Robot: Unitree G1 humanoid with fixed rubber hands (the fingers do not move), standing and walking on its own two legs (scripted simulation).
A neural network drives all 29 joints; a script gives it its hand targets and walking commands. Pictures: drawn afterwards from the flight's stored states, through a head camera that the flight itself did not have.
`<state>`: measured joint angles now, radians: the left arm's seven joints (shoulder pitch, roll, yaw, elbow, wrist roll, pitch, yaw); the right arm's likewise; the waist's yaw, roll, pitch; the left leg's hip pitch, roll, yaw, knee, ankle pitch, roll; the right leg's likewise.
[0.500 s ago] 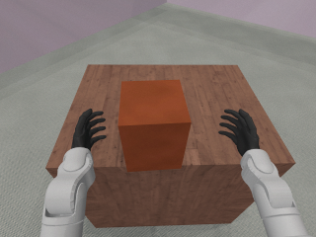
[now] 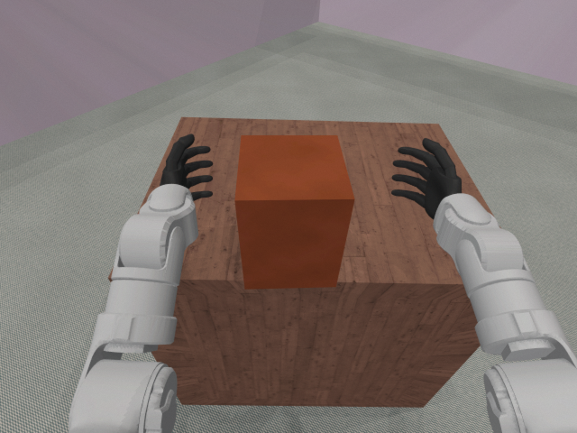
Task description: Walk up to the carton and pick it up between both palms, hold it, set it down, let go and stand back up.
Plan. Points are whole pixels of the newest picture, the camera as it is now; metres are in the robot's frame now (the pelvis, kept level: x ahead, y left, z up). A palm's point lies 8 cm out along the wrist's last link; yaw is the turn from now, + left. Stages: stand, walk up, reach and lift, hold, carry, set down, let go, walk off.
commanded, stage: reach and lift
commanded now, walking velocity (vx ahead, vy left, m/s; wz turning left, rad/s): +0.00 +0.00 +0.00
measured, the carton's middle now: (290, 213) +0.48 +0.06 +0.04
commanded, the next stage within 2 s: none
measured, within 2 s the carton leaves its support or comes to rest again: neither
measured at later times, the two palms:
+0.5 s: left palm (189, 131) +0.45 +0.21 +0.22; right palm (423, 145) +0.50 -0.13 +0.19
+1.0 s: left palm (179, 183) +0.43 +0.23 +0.13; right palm (415, 169) +0.49 -0.13 +0.16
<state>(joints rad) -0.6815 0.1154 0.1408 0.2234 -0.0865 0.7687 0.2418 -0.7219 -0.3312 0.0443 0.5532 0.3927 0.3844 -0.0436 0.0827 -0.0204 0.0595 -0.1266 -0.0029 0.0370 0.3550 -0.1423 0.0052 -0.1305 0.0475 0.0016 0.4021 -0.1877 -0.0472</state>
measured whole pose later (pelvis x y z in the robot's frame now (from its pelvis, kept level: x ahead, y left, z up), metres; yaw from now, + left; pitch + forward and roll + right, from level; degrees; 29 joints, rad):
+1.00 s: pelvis +0.01 +0.00 +0.00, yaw +0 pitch +9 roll +1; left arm -0.98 0.17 0.16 1.01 -0.10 0.20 0.21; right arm -1.08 -0.33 0.08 1.20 0.35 0.14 0.02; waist 0.13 -0.05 -0.10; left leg -0.39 0.00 0.04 0.36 -0.12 0.00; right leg -0.39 0.05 0.00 0.40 -0.16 -0.05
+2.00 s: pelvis +0.02 +0.00 +0.00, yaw +0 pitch +13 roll +1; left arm -0.89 -0.10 0.50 0.88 0.34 0.00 0.15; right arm -0.98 -0.04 -0.41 1.18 -0.23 -0.09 -0.04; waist 0.13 -0.06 -0.16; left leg -0.46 0.00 0.04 0.36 -0.13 0.00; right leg -0.46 0.05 0.00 0.40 -0.17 -0.05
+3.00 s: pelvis +0.02 +0.00 +0.00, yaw +0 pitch +11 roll +1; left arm -0.87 -0.17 0.59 0.83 0.43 0.04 0.14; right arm -0.94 0.02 -0.60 1.10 -0.42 -0.07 0.01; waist 0.13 -0.07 -0.14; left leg -0.42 0.00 0.04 0.36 -0.13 0.00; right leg -0.42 0.05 0.00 0.40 -0.17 -0.05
